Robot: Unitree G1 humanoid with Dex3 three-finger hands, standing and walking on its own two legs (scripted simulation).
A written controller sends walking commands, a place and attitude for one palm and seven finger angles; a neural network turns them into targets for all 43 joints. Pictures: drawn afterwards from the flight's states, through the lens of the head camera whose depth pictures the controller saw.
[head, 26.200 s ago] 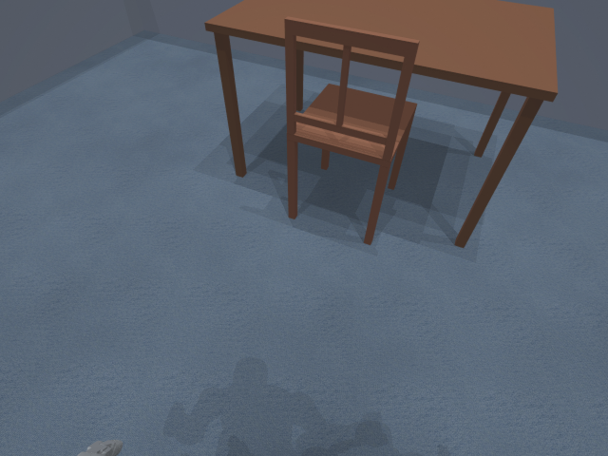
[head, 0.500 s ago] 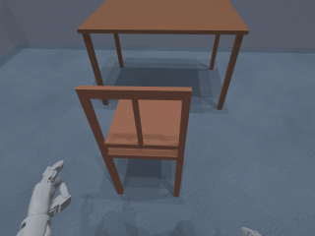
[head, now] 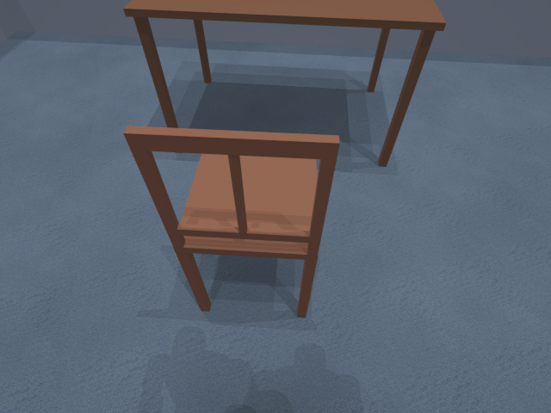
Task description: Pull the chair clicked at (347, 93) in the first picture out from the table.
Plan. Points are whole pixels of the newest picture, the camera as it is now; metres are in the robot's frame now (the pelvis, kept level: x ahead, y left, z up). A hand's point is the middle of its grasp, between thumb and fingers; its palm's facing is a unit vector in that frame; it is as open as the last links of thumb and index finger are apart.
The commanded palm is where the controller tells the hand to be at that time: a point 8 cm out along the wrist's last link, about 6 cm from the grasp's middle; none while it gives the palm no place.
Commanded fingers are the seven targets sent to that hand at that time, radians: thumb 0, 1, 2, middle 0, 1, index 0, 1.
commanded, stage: let the arm hang, fingers relaxed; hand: left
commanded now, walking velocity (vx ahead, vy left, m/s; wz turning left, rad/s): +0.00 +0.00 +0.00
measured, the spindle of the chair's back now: (239, 196) +0.56 +0.12 -0.10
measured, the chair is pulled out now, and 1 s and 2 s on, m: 0.71 0.71 0.71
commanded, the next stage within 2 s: look to check the result in 0.48 s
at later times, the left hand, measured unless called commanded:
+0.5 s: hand out of the picture +0.00 +0.14 -0.18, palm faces +0.02 -0.99 -0.15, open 7.3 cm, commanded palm none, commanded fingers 0.00 0.90 0.90 -0.20 -0.30 -0.20 -0.30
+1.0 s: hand out of the picture +0.01 +0.15 -0.17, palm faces +0.03 -0.99 -0.17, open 7.3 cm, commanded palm none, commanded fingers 0.00 0.90 0.90 -0.20 -0.30 -0.20 -0.30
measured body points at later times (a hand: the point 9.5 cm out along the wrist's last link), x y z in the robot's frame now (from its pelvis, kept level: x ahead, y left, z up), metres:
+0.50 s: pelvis +0.01 +0.00 +0.00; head +0.03 +0.00 +0.45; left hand +0.00 +0.20 -0.16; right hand -0.01 -0.21 -0.16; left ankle +0.03 +0.10 -0.74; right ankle -0.02 -0.11 -0.74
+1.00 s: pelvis +0.02 -0.01 +0.00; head +0.04 -0.01 +0.45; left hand +0.01 +0.20 -0.16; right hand +0.00 -0.21 -0.16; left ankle +0.03 +0.10 -0.74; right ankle -0.02 -0.11 -0.74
